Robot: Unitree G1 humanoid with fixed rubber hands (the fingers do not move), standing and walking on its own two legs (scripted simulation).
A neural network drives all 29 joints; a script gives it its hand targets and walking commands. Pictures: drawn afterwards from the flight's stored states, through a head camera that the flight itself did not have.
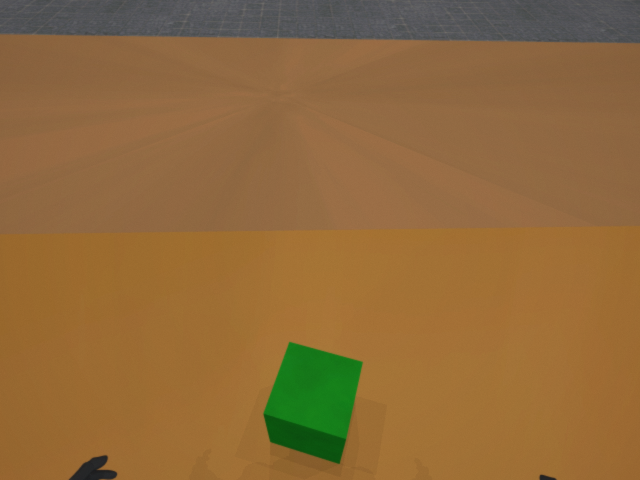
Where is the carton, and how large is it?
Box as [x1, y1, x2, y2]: [263, 342, 362, 463]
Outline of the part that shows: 289,342 263,413 270,441 339,463 346,437 362,362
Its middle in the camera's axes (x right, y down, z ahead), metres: -0.02 +0.47 +1.10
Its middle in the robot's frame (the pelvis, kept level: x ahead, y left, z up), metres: +0.44 +0.02 -0.66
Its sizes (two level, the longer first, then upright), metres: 0.210 0.200 0.250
